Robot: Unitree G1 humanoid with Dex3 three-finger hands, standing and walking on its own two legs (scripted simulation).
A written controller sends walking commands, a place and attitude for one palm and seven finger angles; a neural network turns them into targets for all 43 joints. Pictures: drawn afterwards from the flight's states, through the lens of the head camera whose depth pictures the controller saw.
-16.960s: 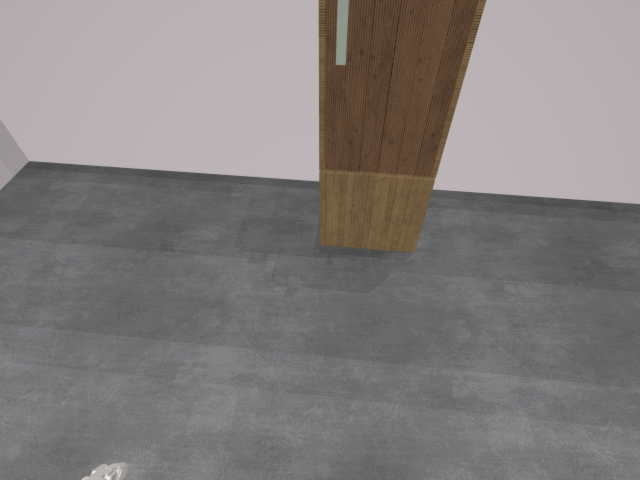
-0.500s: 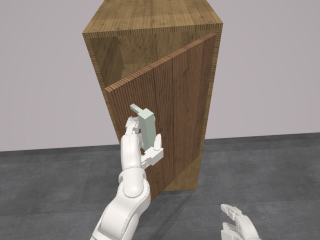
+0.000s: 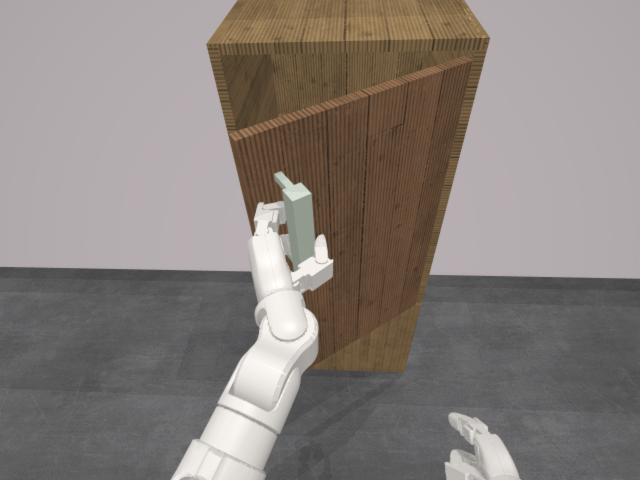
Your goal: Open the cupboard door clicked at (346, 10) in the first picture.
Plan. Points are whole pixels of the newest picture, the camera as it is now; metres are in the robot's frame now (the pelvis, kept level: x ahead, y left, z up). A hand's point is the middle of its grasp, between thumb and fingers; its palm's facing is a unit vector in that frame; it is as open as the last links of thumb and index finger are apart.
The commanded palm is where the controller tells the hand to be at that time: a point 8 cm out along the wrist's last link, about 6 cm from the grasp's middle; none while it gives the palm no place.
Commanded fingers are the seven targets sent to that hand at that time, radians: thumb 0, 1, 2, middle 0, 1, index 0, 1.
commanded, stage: open thumb and fingers to let go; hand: left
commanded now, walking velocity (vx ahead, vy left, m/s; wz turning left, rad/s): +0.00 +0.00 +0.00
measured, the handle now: (294, 229) +0.40 +0.06 +0.12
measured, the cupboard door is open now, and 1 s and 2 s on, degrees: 35 35 37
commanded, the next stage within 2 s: slide the hand sideways off the handle in 0.62 s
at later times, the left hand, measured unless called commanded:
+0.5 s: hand (324, 253) +0.36 +0.02 +0.12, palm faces +0.34 -0.94 -0.06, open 14.4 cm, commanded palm +0.30 +0.06 +0.12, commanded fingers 0.00 -0.50 0.30 -0.18 -0.50 -0.18 -0.50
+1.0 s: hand (309, 271) +0.33 +0.04 +0.12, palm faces -0.11 -0.99 -0.02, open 16.0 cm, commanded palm +0.30 +0.08 +0.12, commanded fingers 0.00 -0.50 0.30 -0.15 -0.30 -0.15 -0.30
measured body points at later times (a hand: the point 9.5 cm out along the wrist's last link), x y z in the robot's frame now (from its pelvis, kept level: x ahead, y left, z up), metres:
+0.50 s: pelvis -0.03 +0.02 +0.00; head -0.02 +0.00 +0.45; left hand +0.33 +0.07 +0.13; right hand +0.12 -0.19 -0.12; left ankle +0.01 +0.15 -0.73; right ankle -0.03 -0.07 -0.73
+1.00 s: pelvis -0.02 +0.02 +0.00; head -0.03 +0.00 +0.45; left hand +0.33 +0.09 +0.13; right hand +0.13 -0.20 -0.11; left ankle +0.01 +0.15 -0.73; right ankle -0.03 -0.07 -0.73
